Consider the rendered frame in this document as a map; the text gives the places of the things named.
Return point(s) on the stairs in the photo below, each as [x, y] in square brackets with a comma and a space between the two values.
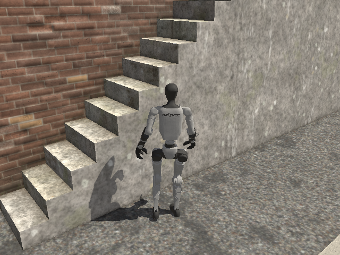
[249, 70]

